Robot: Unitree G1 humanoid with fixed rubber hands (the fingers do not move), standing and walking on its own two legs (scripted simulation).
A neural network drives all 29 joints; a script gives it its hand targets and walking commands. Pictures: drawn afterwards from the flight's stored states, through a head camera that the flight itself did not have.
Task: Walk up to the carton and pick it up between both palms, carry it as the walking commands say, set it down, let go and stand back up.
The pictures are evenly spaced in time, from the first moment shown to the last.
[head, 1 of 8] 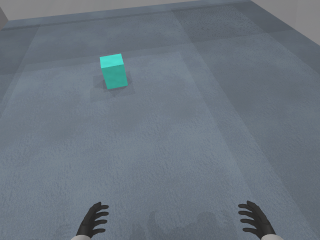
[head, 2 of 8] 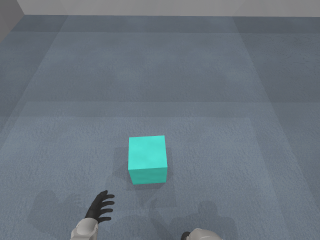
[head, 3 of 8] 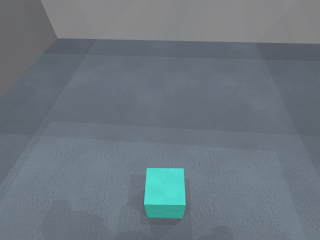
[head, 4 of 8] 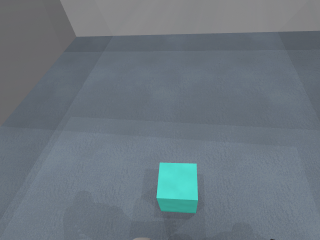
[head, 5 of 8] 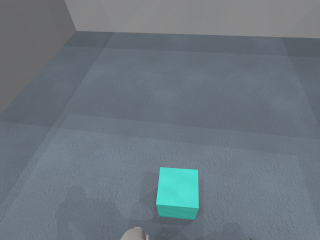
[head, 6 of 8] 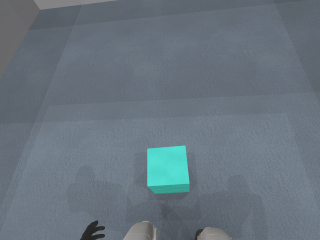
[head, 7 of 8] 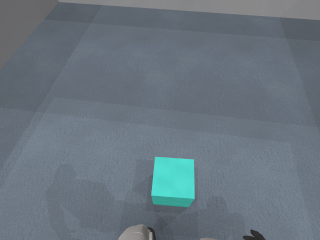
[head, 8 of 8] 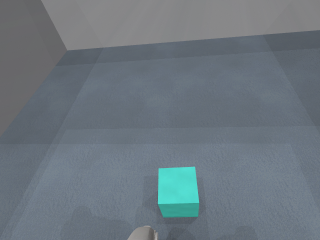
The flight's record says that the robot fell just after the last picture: no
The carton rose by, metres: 0.00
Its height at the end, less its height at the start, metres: +0.00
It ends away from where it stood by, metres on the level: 0.00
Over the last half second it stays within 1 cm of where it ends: yes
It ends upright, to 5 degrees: yes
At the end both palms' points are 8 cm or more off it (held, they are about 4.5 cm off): yes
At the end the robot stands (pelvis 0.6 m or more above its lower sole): yes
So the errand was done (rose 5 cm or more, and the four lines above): no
